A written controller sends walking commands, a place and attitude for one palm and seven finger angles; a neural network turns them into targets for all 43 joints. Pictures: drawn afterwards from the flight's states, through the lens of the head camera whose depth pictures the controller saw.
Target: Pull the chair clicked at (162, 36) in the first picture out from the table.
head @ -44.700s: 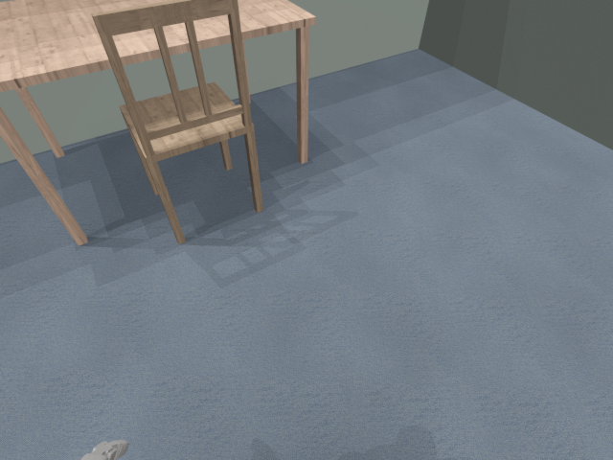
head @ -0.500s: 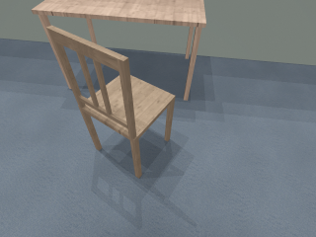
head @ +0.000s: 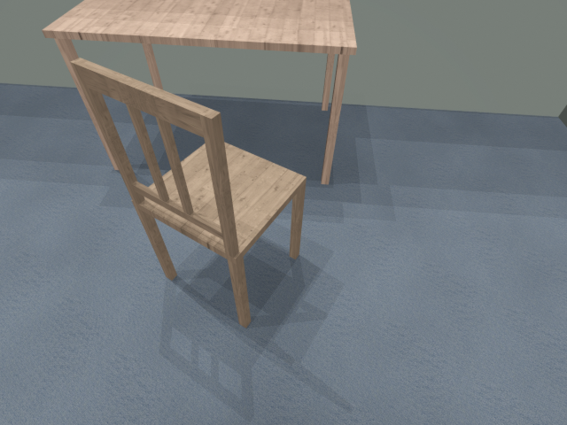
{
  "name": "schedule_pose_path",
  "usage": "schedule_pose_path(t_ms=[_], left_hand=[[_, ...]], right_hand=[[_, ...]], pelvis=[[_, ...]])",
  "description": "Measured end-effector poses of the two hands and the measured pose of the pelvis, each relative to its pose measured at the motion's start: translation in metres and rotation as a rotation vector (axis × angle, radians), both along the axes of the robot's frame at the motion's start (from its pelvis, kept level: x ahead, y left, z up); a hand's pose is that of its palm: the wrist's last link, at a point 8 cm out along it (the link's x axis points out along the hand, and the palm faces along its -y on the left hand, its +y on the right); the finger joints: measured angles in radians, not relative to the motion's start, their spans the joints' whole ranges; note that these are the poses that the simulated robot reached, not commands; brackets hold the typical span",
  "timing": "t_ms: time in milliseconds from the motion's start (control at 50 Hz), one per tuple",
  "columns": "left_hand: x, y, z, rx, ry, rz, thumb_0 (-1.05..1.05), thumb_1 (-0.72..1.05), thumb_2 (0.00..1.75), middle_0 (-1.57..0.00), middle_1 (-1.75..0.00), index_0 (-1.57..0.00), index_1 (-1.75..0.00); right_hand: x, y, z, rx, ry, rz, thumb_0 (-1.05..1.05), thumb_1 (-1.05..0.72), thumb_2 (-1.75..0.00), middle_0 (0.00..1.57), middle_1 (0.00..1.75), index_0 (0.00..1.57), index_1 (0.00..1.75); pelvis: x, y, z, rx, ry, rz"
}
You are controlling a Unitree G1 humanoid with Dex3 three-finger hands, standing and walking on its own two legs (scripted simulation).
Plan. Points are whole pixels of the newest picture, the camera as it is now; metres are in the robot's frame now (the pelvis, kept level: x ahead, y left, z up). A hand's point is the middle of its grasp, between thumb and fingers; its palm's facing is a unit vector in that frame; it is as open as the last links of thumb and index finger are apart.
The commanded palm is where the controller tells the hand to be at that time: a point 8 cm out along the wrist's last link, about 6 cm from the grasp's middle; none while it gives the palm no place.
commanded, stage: look to check the result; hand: left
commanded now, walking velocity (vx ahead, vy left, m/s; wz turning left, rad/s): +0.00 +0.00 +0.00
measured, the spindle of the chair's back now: (150, 157) +0.71 +0.36 -0.08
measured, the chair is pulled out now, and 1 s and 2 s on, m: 0.53 0.53 0.53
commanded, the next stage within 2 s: stand and wait in 0.76 s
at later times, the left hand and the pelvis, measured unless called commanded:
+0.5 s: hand out of the picture -0.01 +0.14 -0.18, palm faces +0.04 -0.99 -0.16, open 7.4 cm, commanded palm none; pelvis +0.01 -0.01 +0.00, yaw +0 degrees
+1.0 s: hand out of the picture -0.01 +0.13 -0.18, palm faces +0.05 -0.99 -0.16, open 7.4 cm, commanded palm none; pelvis +0.01 -0.02 +0.00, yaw +0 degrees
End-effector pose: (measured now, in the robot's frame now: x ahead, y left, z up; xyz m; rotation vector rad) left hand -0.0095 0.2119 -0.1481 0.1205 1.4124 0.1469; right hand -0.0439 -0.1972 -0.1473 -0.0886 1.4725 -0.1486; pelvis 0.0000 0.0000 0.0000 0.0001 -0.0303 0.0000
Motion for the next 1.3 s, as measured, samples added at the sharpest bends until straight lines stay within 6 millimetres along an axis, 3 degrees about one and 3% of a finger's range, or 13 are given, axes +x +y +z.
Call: schedule_pose_path(t_ms=[260, 560, 1300], left_hand=[[-0.011, -0.015, -0.001, -0.021, 0.037, 0.015, 0.0, 0.91, 0.89, -0.2, -0.29, -0.19, -0.3], [-0.004, -0.022, 0.0, -0.012, 0.021, 0.018, 0.0, 0.91, 0.89, -0.2, -0.29, -0.19, -0.3], [0.0, -0.032, 0.001, -0.008, 0.026, 0.023, 0.01, 0.91, 0.89, -0.2, -0.29, -0.19, -0.3]], right_hand=[[0.007, -0.006, 0.0, -0.005, -0.004, 0.002, 0.0, -0.91, -0.9, 0.19, 0.3, 0.19, 0.3], [0.02, -0.012, -0.002, 0.005, -0.022, 0.007, 0.0, -0.91, -0.9, 0.19, 0.3, 0.19, 0.3], [0.021, -0.024, -0.002, 0.006, -0.001, 0.013, 0.0, -0.91, -0.9, 0.19, 0.3, 0.19, 0.3]], pelvis=[[0.004, -0.005, 0.0, 0.001, 0.003, 0.0], [0.008, -0.014, 0.0, 0.001, 0.003, 0.001], [0.012, -0.025, 0.001, 0.002, 0.004, 0.005]])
